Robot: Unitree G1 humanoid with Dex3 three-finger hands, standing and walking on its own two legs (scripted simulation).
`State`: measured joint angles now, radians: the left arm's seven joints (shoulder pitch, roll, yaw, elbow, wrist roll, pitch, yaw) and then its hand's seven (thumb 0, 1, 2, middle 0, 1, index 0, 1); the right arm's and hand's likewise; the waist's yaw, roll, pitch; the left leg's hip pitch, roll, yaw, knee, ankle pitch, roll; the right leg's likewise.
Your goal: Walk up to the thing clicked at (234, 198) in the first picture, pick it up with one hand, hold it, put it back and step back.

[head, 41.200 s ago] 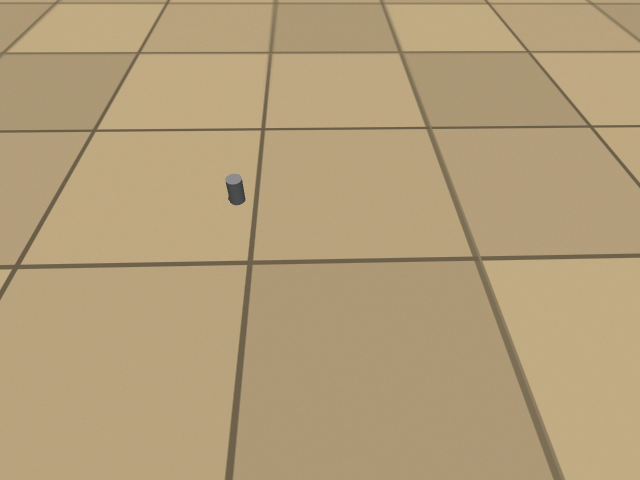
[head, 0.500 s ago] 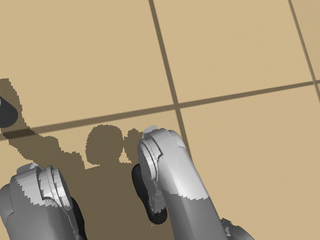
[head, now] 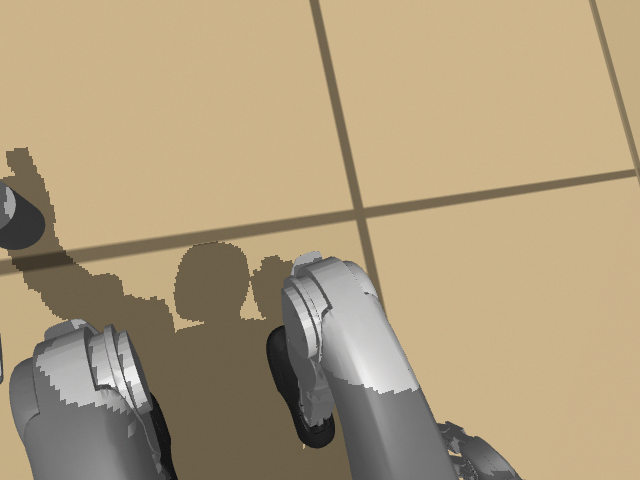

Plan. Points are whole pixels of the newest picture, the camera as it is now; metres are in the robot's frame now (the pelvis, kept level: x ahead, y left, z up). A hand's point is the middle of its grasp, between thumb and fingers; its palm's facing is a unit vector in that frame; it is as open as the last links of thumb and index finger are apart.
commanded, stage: withdraw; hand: left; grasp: from above
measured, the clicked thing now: out of the picture +0.46 +0.26 -0.26
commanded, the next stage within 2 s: home in 0.98 s
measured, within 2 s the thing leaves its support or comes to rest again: neither
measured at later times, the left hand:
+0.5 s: hand out of the picture +0.46 +0.31 -0.04, palm faces -0.41 -0.07 -0.91, open 14.0 cm
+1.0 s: hand out of the picture +0.46 +0.27 -0.12, palm faces -0.42 -0.06 -0.90, open 13.7 cm
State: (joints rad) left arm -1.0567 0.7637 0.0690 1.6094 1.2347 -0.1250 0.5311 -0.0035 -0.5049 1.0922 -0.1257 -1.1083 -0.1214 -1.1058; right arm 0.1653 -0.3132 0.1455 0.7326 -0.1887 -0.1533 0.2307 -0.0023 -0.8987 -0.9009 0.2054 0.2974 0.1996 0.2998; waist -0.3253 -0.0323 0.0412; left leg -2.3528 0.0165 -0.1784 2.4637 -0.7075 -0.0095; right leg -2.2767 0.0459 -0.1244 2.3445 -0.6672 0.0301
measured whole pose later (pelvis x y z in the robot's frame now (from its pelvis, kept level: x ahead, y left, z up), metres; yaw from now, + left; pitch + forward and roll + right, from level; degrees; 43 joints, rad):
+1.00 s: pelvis -0.02 +0.00 +0.04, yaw +5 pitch +35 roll -6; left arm -1.13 0.67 0.00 1.56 1.25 -0.09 0.40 0.00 -0.46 0.97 -0.17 -0.96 -0.16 -0.96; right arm 0.20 -0.29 0.09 0.71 -0.11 -0.04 0.09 0.00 -0.91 -0.90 0.20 0.30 0.20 0.30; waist -0.31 0.00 -0.06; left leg -2.28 0.00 -0.09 2.28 -0.62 0.00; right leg -2.22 0.02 -0.05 2.22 -0.62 0.03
